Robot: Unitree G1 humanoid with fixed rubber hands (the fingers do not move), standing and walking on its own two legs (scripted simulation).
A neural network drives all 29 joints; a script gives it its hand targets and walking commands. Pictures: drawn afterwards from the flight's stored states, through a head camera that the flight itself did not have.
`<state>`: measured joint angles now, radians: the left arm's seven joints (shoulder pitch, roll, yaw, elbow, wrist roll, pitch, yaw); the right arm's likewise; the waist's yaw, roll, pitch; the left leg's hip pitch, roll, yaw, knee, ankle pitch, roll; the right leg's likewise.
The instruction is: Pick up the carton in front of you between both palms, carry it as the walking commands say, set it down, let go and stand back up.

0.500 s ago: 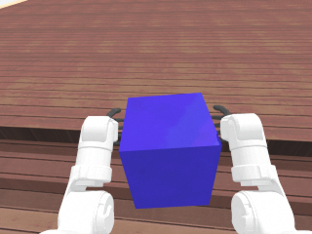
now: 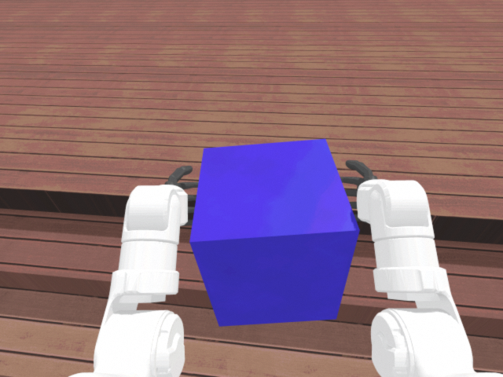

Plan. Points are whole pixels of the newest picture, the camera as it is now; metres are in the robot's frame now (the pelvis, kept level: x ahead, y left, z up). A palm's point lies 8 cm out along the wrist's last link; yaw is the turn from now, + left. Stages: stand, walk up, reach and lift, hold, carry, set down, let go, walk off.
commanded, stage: carry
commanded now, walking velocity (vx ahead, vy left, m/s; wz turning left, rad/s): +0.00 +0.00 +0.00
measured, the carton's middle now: (270, 235) +0.35 +0.00 +0.04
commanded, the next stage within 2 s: none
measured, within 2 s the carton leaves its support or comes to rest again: neither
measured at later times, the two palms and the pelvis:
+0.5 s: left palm (170, 205) +0.34 +0.16 +0.13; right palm (364, 200) +0.34 -0.14 +0.13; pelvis +0.00 +0.00 +0.00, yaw +0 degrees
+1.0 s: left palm (152, 162) +0.39 +0.19 +0.17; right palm (340, 150) +0.41 -0.11 +0.18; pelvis +0.05 +0.02 -0.01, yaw +1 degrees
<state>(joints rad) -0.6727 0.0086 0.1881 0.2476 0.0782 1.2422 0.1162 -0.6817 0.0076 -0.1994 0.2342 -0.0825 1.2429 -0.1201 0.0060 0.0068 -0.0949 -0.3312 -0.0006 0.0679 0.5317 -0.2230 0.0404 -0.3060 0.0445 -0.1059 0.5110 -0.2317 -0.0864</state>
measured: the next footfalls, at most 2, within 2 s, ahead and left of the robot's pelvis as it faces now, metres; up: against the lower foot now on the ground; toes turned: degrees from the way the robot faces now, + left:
right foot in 1.36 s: +0.38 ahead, -0.09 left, +0.14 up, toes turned -6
left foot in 1.80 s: +0.68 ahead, +0.13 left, +0.27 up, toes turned +8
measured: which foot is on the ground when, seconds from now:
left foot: down 0.00-1.00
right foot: down 0.00-1.00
